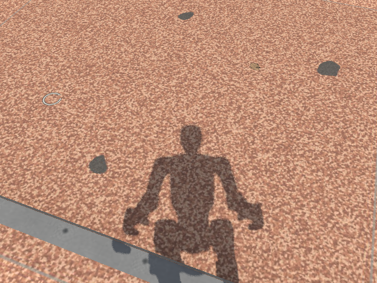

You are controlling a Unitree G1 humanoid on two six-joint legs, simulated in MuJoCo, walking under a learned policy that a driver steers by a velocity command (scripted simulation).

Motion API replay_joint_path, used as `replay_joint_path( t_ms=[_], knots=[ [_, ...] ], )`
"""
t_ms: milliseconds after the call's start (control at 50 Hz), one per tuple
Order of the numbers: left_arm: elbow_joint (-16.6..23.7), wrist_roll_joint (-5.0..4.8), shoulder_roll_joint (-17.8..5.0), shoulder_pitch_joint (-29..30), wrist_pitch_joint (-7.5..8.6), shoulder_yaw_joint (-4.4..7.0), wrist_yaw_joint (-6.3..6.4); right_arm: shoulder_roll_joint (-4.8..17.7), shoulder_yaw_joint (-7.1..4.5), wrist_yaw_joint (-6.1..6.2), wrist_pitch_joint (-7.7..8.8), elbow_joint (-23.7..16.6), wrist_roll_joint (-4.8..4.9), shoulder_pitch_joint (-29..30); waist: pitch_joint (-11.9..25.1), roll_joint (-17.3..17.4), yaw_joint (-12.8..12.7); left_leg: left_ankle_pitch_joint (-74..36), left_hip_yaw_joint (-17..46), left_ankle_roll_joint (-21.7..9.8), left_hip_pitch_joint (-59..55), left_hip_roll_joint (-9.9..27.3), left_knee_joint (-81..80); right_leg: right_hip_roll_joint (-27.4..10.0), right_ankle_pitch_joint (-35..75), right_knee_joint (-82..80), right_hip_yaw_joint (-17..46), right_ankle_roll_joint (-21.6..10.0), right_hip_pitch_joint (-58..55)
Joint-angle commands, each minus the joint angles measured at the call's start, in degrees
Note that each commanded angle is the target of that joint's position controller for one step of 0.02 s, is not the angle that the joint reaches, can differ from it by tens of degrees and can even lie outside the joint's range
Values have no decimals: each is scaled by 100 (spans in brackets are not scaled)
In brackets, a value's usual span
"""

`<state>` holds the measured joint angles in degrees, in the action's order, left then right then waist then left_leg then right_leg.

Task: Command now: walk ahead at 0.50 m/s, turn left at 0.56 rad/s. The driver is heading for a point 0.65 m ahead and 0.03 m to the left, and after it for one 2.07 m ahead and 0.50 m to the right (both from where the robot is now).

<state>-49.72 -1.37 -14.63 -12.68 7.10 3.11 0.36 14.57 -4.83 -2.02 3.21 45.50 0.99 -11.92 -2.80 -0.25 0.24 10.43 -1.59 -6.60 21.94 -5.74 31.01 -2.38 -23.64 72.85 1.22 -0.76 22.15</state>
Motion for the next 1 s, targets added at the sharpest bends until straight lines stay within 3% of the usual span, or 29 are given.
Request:
replay_joint_path(
  t_ms=[20,120,180,200,240,280,300,320,340,360,380,400,420,440,460,520,600,660,760,780,800,820,840,860,880,900,940,980,1000],
  knots=[
    [553,113,-726,8,48,225,20,435,-70,66,108,-417,-46,-164,655,-25,-141,-1288,2333,-1161,-1504,1567,-1647,-469,576,-435,411,54,1412],
    [945,231,-397,802,-134,144,94,799,-154,256,103,-361,-19,-679,275,222,13,-1812,1705,-981,-693,1156,-1741,-243,1748,-2299,132,366,1340],
    [1208,240,-273,1423,-85,103,4,804,-159,317,16,-348,18,-926,331,466,236,-1630,1573,-632,-618,858,-1454,132,2859,-3574,54,237,920],
    [1238,228,-215,1365,-77,94,-23,818,-170,297,-11,-372,-45,-906,537,636,220,-1884,1536,-579,-436,806,-1313,304,3144,-3462,-58,233,429],
    [1284,152,-401,1272,-63,180,-52,763,-152,265,-34,-514,-117,-822,733,652,127,-2026,1735,-550,-202,900,-1084,501,3044,-2960,-169,236,-172],
    [1297,121,-536,1027,-20,248,-67,612,-112,274,-77,-665,-41,-726,621,735,-50,-1675,2125,-555,-522,971,-747,500,2192,-3261,-47,206,-236],
    [1369,87,-559,998,10,252,-80,594,-102,302,-106,-668,69,-784,408,856,-104,-1434,2436,-527,-1051,1098,-574,400,1295,-4074,133,93,51],
    [1300,86,-630,657,70,292,-111,609,-93,324,-112,-692,84,-645,472,842,-357,-1798,2494,-460,-1287,1070,-183,425,1511,-4586,53,-50,-351],
    [1177,189,-893,3,128,376,-135,464,-38,329,-92,-745,46,-555,961,656,-638,-1839,2261,-273,-1199,858,823,-60,1922,-4818,500,-388,-1302],
    [1122,280,-1297,-679,112,470,-146,127,65,355,-63,-839,-94,-917,1691,-416,-570,105,1694,-24,-355,344,2493,-1184,2371,-4694,1818,-857,-2656],
    [791,272,-1489,-1156,47,550,-229,-15,86,352,-30,-694,157,-2111,1881,-2300,-140,2515,1370,252,1646,-288,4071,-2142,1369,-5341,4499,-1997,-3768],
    [845,29,-854,-1099,35,426,-219,580,-8,347,-11,-525,214,-1782,1098,-1406,-333,2308,1516,258,2559,93,4747,-2135,211,-5601,4670,-1977,-3439],
    [893,5,-567,-820,0,344,-194,827,-83,338,-38,-671,151,-873,404,-526,-483,1657,1418,264,2714,272,5036,-1907,267,-5593,3704,-1710,-2740],
    [951,64,-508,-539,-30,270,-199,768,-70,336,-64,-773,64,-481,194,-40,-360,1226,1291,254,2471,447,4914,-1643,617,-5727,3026,-1531,-2031],
    [956,97,-456,-280,-27,216,-176,748,-81,334,-74,-868,-12,-368,92,-101,-172,889,1262,257,2233,626,4496,-1360,992,-5876,2504,-1426,-1617],
    [801,141,-354,-254,-13,140,-166,472,-30,291,-69,-893,8,-394,184,-389,31,582,858,352,1755,1026,3528,-922,1942,-6143,1632,-1264,-1294],
    [580,54,-777,-623,-112,224,-96,246,126,257,23,-1115,-59,396,192,-336,-249,-228,554,560,1906,1259,1887,-938,2749,-6336,1146,-1334,-1603],
    [415,-3,-994,-821,-203,240,-47,181,183,169,100,-1166,-54,857,176,-405,-444,-1040,297,633,1323,1052,740,-744,2944,-6256,619,-1130,-1505],
    [281,-27,-1031,-1006,-335,217,-122,374,126,46,131,-1326,52,1124,168,-648,-442,-613,117,514,686,790,363,-964,2774,-5902,595,-1109,-1706],
    [296,23,-1113,-806,-326,236,-89,577,36,-3,177,-1222,34,596,365,-833,-88,-1023,406,336,166,917,587,-1203,3335,-5545,585,-1022,-1678],
    [399,-19,-1108,-511,-332,238,-60,800,-80,-20,206,-1030,-21,6,643,-697,265,-805,309,191,-408,788,351,-1021,4018,-4881,375,-871,-1718],
    [423,-59,-958,-484,-341,201,-37,928,-170,-25,259,-756,-111,-741,1009,-394,584,-828,176,26,-1432,691,110,-749,4211,-3756,251,-715,-1359],
    [520,46,-690,-778,-318,103,-47,1294,-274,6,278,-629,-160,-1395,1478,599,676,-1209,1062,-410,-2759,1591,-172,-279,2637,-1955,110,-460,-251],
    [469,66,-162,-1617,-251,-40,-97,1370,-238,-39,236,-681,-86,-1406,1840,1811,280,-482,2848,-1113,-3803,2619,-599,414,-914,-265,155,-206,1601],
    [510,-132,-591,-1303,-222,71,-84,1129,-206,-98,227,-572,-11,-1510,1472,1600,453,203,3467,-1193,-3212,2689,-1267,378,-847,119,565,-282,2226],
    [644,-216,-831,-839,-291,162,-44,845,-100,-123,243,-603,-48,-1162,903,1022,369,-275,2836,-1067,-2585,2585,-1309,160,-476,216,539,-318,2330],
    [631,-61,-755,-856,-496,201,21,512,7,-209,283,-673,-119,-330,593,456,-101,-1766,1891,-982,-1307,2435,-1377,-166,-153,-118,617,-174,1577],
    [518,81,-608,-1144,-687,231,7,558,-22,-189,383,-654,-227,51,680,246,-322,-2589,1258,-934,-776,2334,-1356,-201,507,-202,554,-53,922],
    [587,68,-727,-1020,-742,311,11,660,-26,-175,445,-708,-241,112,574,185,-346,-2658,833,-795,-714,2114,-1395,-117,999,-458,543,-50,1034]
  ],
)
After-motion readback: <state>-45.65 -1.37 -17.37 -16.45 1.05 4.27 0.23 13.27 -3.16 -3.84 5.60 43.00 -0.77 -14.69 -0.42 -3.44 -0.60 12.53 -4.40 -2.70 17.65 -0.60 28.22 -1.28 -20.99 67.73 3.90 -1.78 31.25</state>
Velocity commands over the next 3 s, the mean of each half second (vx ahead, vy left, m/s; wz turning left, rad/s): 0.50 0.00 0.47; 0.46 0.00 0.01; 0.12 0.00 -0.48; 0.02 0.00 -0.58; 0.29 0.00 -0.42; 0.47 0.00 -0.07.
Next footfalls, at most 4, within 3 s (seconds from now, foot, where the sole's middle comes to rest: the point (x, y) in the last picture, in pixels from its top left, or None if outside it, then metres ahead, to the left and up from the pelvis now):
0.34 right None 0.34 -0.11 -0.76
0.82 left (131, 271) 0.49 0.22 -0.76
1.44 right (199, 227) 0.73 -0.02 -0.92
1.92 left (150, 208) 0.82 0.19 -0.92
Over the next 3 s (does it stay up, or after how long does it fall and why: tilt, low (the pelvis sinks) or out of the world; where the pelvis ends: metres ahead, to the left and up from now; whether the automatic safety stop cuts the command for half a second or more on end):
stays up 1.00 -0.12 -0.16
